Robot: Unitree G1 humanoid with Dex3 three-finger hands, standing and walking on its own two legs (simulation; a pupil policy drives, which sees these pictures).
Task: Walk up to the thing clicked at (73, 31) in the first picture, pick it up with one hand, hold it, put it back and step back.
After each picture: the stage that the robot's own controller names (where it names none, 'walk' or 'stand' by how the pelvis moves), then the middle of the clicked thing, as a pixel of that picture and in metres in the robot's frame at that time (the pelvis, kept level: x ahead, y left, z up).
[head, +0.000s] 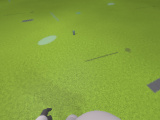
stand; (73, 32) +2.12 +0.55 -0.72
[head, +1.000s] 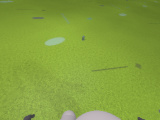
walk; (83, 38) +2.01 +0.21 -0.69
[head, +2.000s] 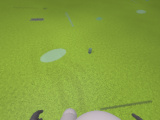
walk; (90, 50) +1.32 -0.01 -0.71
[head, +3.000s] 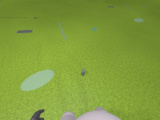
walk; (83, 72) +0.82 +0.06 -0.71
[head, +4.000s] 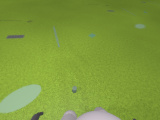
walk; (74, 89) +0.51 +0.14 -0.71
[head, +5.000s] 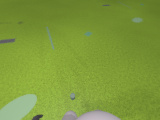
stand; (72, 96) +0.38 +0.16 -0.72
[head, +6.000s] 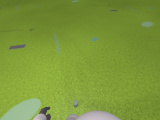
stand; (75, 103) +0.33 +0.17 -0.72
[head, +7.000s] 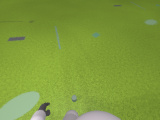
stand; (74, 98) +0.35 +0.16 -0.71
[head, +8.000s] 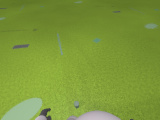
stand; (76, 104) +0.33 +0.15 -0.73
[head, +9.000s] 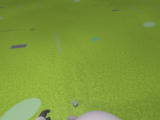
stand; (75, 103) +0.33 +0.17 -0.73
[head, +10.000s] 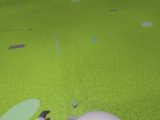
stand; (74, 104) +0.32 +0.17 -0.73
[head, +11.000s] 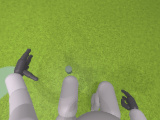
go down; (68, 70) +0.39 +0.19 -0.41
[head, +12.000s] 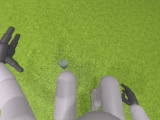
go down; (63, 64) +0.40 +0.22 -0.31
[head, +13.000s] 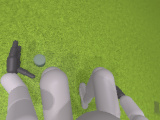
close in; (40, 61) +0.38 +0.26 -0.23
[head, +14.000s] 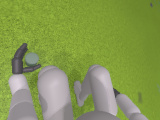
close; (31, 60) +0.38 +0.26 -0.22
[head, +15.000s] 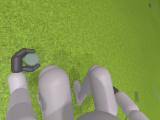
lift; (31, 60) +0.36 +0.26 -0.22
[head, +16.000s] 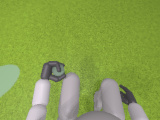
lift; (59, 72) +0.30 +0.23 -0.07
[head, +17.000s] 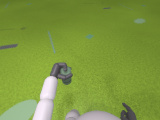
hold; (66, 76) +0.32 +0.17 +0.03
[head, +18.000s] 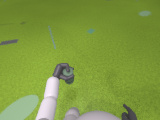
hold; (68, 76) +0.33 +0.16 -0.01
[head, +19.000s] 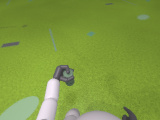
crouch; (69, 77) +0.32 +0.16 -0.01
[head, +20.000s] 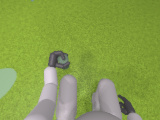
crouch; (64, 62) +0.40 +0.19 -0.10
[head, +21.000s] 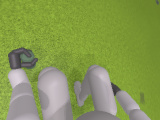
lower; (28, 60) +0.38 +0.28 -0.22
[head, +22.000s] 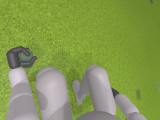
lower; (26, 59) +0.38 +0.28 -0.22
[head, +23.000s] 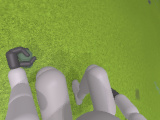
lower; (26, 59) +0.38 +0.28 -0.22
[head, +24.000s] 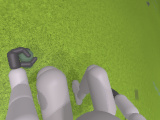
lower; (27, 59) +0.38 +0.28 -0.22
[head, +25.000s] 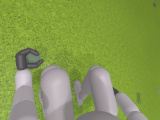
draw back; (32, 60) +0.36 +0.27 -0.23
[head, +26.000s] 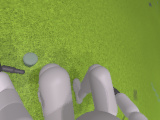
withdraw; (30, 60) +0.36 +0.27 -0.22
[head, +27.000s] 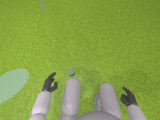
walk; (71, 72) +0.39 +0.20 -0.44
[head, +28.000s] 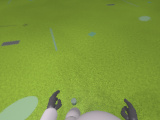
stand; (73, 101) +0.32 +0.16 -0.66
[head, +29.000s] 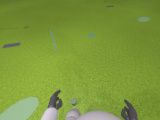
stand; (73, 102) +0.33 +0.17 -0.67
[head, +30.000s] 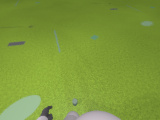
stand; (74, 102) +0.33 +0.16 -0.71
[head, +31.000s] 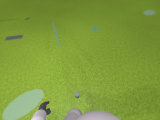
walk; (77, 94) +0.36 +0.13 -0.70
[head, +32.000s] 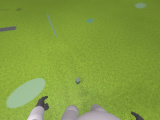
walk; (77, 81) +0.51 +0.12 -0.71
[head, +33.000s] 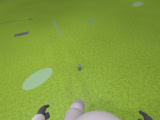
walk; (79, 67) +0.82 +0.25 -0.70
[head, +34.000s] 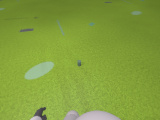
stand; (79, 63) +1.00 +0.21 -0.71
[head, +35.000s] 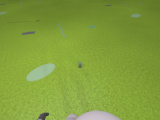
stand; (80, 65) +1.01 +0.20 -0.72
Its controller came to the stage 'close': yes
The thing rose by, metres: 0.71
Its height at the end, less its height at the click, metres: +0.00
